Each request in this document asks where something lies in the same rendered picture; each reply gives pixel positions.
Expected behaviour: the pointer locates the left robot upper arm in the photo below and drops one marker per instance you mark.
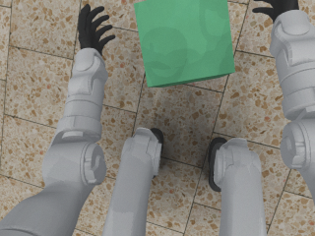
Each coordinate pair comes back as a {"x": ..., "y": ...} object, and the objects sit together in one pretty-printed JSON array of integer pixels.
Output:
[{"x": 70, "y": 171}]

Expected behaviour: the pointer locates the robot left forearm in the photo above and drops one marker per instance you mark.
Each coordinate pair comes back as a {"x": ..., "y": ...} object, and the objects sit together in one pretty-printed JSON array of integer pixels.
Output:
[{"x": 84, "y": 101}]

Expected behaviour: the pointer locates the robot right forearm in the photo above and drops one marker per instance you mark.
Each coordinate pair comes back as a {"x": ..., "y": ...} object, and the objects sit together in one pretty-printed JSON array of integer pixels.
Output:
[{"x": 293, "y": 47}]

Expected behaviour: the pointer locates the left robot shin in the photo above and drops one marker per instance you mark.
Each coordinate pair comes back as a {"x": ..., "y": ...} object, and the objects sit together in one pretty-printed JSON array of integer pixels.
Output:
[{"x": 139, "y": 131}]

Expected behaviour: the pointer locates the robot right thigh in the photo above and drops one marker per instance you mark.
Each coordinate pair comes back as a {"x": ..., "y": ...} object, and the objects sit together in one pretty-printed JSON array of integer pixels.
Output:
[{"x": 242, "y": 211}]

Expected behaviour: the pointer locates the carton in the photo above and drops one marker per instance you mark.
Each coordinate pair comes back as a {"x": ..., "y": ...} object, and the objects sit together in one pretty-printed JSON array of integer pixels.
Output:
[{"x": 184, "y": 41}]

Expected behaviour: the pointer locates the robot right hand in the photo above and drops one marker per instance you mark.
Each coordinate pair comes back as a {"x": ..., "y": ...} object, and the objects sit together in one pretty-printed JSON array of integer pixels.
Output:
[{"x": 279, "y": 7}]

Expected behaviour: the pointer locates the robot left hand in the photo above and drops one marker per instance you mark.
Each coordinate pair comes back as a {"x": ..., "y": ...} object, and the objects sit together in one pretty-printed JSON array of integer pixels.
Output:
[{"x": 89, "y": 37}]

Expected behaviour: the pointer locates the right robot upper arm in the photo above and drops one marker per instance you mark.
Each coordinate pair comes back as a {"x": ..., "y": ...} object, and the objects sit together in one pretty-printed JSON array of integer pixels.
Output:
[{"x": 298, "y": 150}]

